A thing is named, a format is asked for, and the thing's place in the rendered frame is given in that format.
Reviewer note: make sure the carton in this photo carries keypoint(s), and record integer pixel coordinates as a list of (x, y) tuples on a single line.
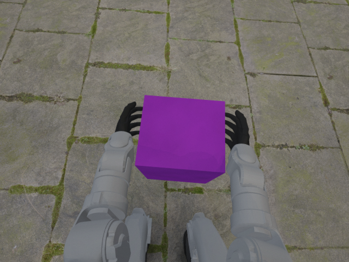
[(181, 139)]

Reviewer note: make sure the robot left hand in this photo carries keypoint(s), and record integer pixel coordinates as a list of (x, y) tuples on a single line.
[(124, 123)]

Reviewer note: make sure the robot right upper arm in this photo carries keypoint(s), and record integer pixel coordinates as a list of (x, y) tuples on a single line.
[(250, 249)]

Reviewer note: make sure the right robot shin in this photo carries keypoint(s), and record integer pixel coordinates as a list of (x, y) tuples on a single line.
[(193, 254)]

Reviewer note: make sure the left robot thigh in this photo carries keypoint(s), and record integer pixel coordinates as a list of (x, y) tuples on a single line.
[(139, 229)]

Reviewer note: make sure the robot left forearm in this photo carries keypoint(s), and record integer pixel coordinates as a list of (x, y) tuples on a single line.
[(108, 197)]

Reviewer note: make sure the robot left upper arm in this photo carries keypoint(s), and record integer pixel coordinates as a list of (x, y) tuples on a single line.
[(105, 240)]

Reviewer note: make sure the robot right forearm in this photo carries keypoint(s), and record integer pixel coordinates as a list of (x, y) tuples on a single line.
[(250, 204)]

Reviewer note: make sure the robot right hand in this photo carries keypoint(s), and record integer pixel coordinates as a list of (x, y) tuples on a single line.
[(240, 134)]

